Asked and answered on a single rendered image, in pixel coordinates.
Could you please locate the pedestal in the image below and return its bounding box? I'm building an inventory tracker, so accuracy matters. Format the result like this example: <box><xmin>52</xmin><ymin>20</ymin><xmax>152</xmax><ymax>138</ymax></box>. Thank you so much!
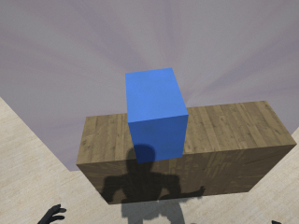
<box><xmin>76</xmin><ymin>100</ymin><xmax>297</xmax><ymax>205</ymax></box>

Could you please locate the carton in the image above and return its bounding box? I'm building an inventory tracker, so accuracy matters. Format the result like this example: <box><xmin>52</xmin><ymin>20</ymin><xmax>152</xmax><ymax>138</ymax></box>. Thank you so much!
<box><xmin>125</xmin><ymin>67</ymin><xmax>189</xmax><ymax>163</ymax></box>

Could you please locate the left robot hand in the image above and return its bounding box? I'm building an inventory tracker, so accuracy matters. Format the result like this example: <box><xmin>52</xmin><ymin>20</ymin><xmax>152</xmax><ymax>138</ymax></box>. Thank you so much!
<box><xmin>37</xmin><ymin>203</ymin><xmax>66</xmax><ymax>224</ymax></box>

